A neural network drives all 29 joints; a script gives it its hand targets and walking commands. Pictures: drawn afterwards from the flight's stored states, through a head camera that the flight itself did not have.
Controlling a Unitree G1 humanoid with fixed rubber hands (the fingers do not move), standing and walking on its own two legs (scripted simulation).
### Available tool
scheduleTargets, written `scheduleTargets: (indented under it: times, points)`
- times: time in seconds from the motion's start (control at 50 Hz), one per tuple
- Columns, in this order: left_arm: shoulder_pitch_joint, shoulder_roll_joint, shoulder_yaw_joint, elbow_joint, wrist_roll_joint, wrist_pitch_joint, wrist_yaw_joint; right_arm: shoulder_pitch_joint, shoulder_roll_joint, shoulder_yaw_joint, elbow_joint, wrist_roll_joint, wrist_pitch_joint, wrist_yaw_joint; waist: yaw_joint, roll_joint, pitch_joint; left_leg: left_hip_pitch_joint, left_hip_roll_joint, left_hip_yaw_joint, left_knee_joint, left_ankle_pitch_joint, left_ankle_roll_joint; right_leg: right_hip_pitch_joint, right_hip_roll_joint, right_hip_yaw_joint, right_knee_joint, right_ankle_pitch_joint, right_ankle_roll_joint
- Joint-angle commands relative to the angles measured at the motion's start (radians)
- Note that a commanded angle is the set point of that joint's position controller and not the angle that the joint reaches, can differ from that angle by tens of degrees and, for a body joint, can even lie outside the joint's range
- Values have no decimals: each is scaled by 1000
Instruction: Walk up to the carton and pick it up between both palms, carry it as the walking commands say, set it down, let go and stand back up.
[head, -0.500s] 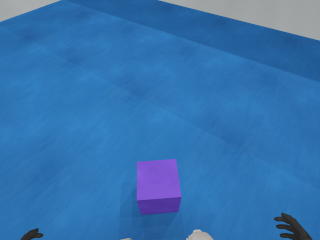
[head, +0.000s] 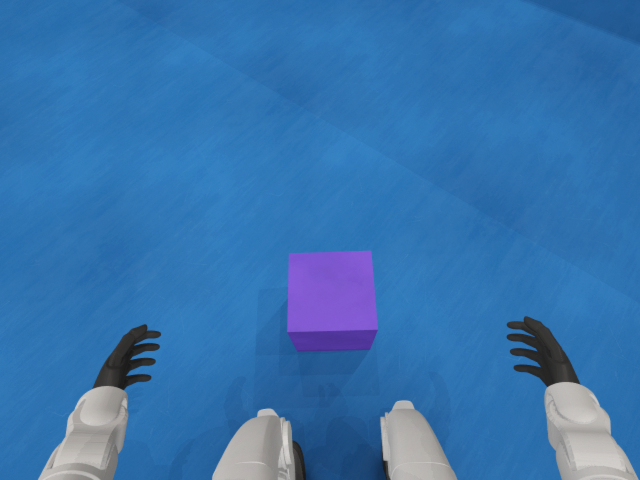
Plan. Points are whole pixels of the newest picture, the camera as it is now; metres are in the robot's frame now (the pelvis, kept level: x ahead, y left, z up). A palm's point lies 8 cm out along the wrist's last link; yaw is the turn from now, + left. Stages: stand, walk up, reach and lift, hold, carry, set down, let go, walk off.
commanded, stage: reach and lift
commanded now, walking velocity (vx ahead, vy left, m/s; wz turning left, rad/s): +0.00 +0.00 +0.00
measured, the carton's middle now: (331, 304) +0.49 +0.01 -0.59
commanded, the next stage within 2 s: none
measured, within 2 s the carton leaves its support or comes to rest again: neither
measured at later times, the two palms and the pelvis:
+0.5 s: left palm (176, 293) +0.37 +0.24 -0.12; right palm (492, 292) +0.37 -0.24 -0.13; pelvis -0.03 +0.00 -0.03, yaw +1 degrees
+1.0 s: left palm (226, 238) +0.49 +0.19 -0.19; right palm (439, 236) +0.50 -0.19 -0.19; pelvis -0.05 -0.01 -0.05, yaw +1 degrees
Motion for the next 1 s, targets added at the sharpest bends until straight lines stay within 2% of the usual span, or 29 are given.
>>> scheduleTargets:
  times: [0.0,0.02,0.04,0.08,0.12,0.14,0.2,0.22,0.28,0.3,0.32,0.42,0.46,0.48,0.5,0.54,0.6,0.64,0.66,0.72,0.76,0.78,0.82,0.86,0.88,0.9,0.92,0.96,0.98]
  points:
    - [-141,169,179,-155,8,32,12,-153,-103,-54,-36,62,17,-31,9,-96,-542,111,-113,-132,-108,524,-64,-63,110,-125,-43,335,-13]
    - [-163,168,177,-133,0,39,10,-167,-99,-58,-22,56,23,-32,3,-112,-550,99,-116,-130,-109,527,-63,-65,112,-124,-43,346,-9]
    - [-185,163,172,-152,-3,41,9,-171,-104,-70,-21,52,23,-36,-15,-90,-578,97,-115,-136,-97,544,-66,-94,110,-118,-43,352,-19]
    - [-217,168,189,-128,-9,42,7,-215,-83,-45,-26,68,21,-36,3,-113,-638,62,-122,-137,-75,603,-60,-122,111,-106,-32,407,-19]
    - [-291,167,177,-118,-35,38,-4,-257,-66,-38,-36,82,21,-41,-11,-104,-677,43,-123,-138,-58,623,-53,-152,108,-97,-31,427,-24]
    - [-308,185,201,-117,-26,36,-7,-274,-57,-27,-31,89,21,-45,16,-107,-713,19,-130,-135,-55,612,-48,-145,102,-87,-28,440,-21]
    - [-387,183,190,-84,-41,43,-16,-375,-85,-47,-32,91,23,-49,-16,-114,-741,-38,-130,-135,-47,553,-51,-181,99,-85,-19,408,-24]
    - [-425,200,204,-86,-36,47,-18,-409,-85,-47,-29,95,27,-51,1,-105,-748,-68,-128,-137,-48,519,-49,-199,95,-83,-12,373,-23]
    - [-540,218,209,-83,-40,66,-19,-496,-94,-55,-18,115,45,-47,-5,-73,-797,-81,-129,-137,-45,475,-46,-271,93,-97,-14,313,-26]
    - [-570,201,201,-87,-49,68,-21,-526,-91,-60,-19,115,47,-48,-17,-79,-835,-100,-128,-140,-33,506,-46,-269,98,-100,-4,349,-29]
    - [-592,237,219,-89,-54,75,-22,-569,-109,-56,-51,128,50,-54,-1,-82,-909,-73,-127,-142,-20,521,-44,-256,100,-100,4,352,-25]
    - [-739,239,218,-54,-76,112,-22,-716,-136,-92,-20,122,85,-69,-23,-102,-996,-130,-123,-140,-15,495,-43,-268,102,-103,8,342,-28]
    - [-791,237,218,-48,-65,129,-17,-738,-119,-99,35,132,110,-68,-18,-67,-1021,-80,-117,-152,-26,528,-45,-340,107,-118,7,327,-31]
    - [-824,222,208,-32,-78,132,-18,-770,-123,-110,42,135,109,-63,-40,-77,-1028,-89,-117,-156,-25,525,-43,-358,108,-125,7,333,-30]
    - [-882,232,199,-62,-91,139,-21,-831,-155,-118,9,128,112,-69,-43,-83,-1095,-63,-115,-163,-15,533,-44,-339,114,-120,10,330,-36]
    - [-962,223,173,-20,-111,155,-22,-920,-143,-117,16,143,127,-75,-53,-93,-1092,-116,-113,-163,-15,532,-36,-336,111,-118,17,355,-36]
    - [-1026,199,185,22,-103,180,-19,-1003,-109,-112,56,140,151,-75,-34,-99,-1103,-151,-116,-162,-38,500,-29,-339,111,-112,18,338,-34]
    - [-1107,209,214,21,-88,175,-17,-1062,-88,-119,46,141,149,-79,-5,-102,-1140,-162,-122,-157,-25,549,-23,-344,112,-100,32,378,-30]
    - [-1100,184,214,66,-89,180,-18,-1072,-74,-125,73,136,152,-79,-6,-96,-1154,-150,-123,-162,-25,578,-19,-358,112,-102,31,390,-31]
    - [-1222,179,207,67,-88,181,-13,-1156,-88,-163,96,122,150,-84,-26,-88,-1206,-106,-120,-175,-16,611,-20,-389,116,-108,40,401,-31]
    - [-1292,167,214,77,-92,176,-13,-1238,-63,-161,99,123,144,-81,-20,-97,-1219,-94,-122,-186,-11,653,-14,-429,120,-109,44,406,-28]
    - [-1301,174,229,81,-73,173,-13,-1239,-69,-167,128,118,144,-83,-15,-71,-1274,-76,-124,-172,-5,697,-20,-417,120,-106,41,433,-27]
    - [-1331,189,258,100,-56,173,-8,-1293,-63,-166,127,116,145,-85,8,-95,-1292,-105,-128,-164,-7,688,-14,-384,117,-97,44,449,-24]
    - [-1382,179,234,91,-70,184,-7,-1401,-75,-168,82,117,149,-90,0,-118,-1403,-84,-134,-157,-10,675,-9,-304,117,-103,46,466,-27]
    - [-1405,219,258,43,-59,181,-1,-1398,-74,-167,60,114,154,-96,19,-127,-1494,-50,-139,-152,3,736,-7,-252,122,-102,63,527,-25]
    - [-1400,213,239,38,-72,186,4,-1396,-90,-175,41,114,151,-103,-7,-113,-1576,8,-141,-157,18,796,-12,-227,124,-110,76,575,-27]
    - [-1417,232,248,12,-64,187,12,-1379,-94,-188,55,115,156,-108,0,-93,-1645,76,-141,-156,31,863,-16,-230,126,-109,77,598,-28]
    - [-1432,249,231,-58,-91,188,22,-1370,-136,-193,-16,122,149,-129,-30,-71,-1880,232,-144,-162,79,1007,-17,-157,128,-111,95,697,-35]
    - [-1462,284,243,-150,-93,186,30,-1377,-137,-183,-78,138,153,-140,-17,-69,-1976,305,-142,-166,104,1074,-13,-144,132,-105,107,729,-36]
